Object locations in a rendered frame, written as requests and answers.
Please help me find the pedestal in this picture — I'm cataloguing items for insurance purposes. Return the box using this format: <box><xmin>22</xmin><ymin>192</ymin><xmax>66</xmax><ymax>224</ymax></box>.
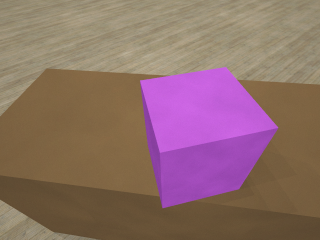
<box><xmin>0</xmin><ymin>68</ymin><xmax>320</xmax><ymax>240</ymax></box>

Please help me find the carton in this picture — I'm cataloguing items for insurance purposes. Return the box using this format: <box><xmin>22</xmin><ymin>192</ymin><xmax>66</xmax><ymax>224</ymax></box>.
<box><xmin>140</xmin><ymin>67</ymin><xmax>278</xmax><ymax>208</ymax></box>

